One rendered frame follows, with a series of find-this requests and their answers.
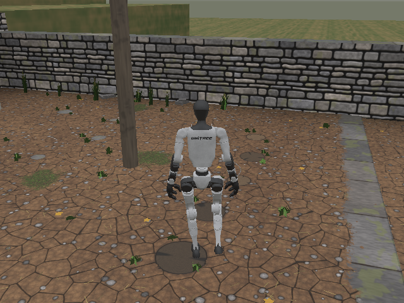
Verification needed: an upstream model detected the left robot foot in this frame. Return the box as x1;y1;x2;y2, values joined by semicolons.
191;243;200;258

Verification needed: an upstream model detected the robot right forearm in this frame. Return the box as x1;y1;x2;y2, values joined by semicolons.
225;153;238;182

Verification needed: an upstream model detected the humanoid robot torso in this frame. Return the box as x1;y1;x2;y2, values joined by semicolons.
187;124;217;189

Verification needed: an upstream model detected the robot left hand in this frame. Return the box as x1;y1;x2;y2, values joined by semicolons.
166;183;181;199

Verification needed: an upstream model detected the robot right hand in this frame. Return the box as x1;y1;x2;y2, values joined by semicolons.
224;180;239;197

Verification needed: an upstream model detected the right robot upper arm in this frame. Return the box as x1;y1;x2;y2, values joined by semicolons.
215;127;231;162

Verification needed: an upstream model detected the robot left forearm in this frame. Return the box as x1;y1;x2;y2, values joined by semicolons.
167;154;180;184

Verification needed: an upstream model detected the left robot upper arm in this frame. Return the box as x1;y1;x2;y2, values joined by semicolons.
173;128;188;163

